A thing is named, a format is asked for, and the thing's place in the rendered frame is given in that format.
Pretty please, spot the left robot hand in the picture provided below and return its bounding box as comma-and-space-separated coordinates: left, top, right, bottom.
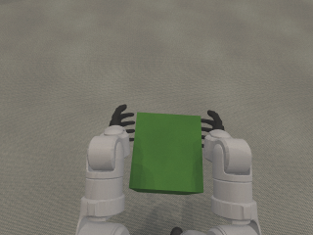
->
109, 104, 135, 142

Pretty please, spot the right robot hand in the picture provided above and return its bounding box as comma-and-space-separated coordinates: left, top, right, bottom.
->
201, 110, 225, 148

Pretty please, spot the left robot forearm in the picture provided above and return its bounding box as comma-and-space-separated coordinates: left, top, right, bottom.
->
75, 125, 130, 235

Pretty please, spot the right robot forearm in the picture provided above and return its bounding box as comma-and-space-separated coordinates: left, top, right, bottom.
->
202, 129, 262, 235

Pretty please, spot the robot left upper arm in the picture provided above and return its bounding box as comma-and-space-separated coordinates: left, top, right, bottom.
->
78, 220, 130, 235

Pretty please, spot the carton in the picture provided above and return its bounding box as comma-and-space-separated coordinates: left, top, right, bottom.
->
129, 112, 203, 195

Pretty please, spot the robot right upper arm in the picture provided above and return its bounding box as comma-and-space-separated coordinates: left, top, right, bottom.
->
206, 224, 258, 235

